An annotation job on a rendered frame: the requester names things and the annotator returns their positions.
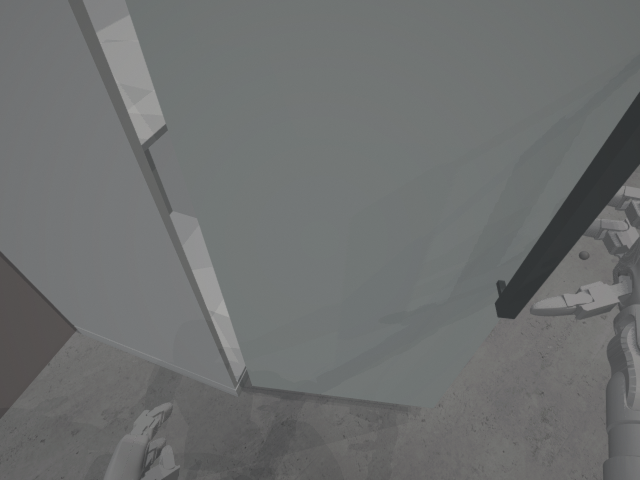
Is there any handle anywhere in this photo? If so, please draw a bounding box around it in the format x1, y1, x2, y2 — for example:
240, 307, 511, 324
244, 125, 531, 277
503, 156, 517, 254
495, 92, 640, 319

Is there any robot left hand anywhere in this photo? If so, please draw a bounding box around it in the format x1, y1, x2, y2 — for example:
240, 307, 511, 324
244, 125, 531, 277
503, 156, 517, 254
103, 402, 180, 480

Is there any fridge door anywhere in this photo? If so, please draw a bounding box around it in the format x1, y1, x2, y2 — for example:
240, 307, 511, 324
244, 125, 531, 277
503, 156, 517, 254
125, 0, 640, 408

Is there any robot right hand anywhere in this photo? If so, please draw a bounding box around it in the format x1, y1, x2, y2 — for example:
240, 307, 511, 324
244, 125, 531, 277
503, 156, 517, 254
530, 186, 640, 320

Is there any right robot forearm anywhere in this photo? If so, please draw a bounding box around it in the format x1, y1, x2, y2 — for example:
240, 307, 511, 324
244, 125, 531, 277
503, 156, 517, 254
603, 304, 640, 480

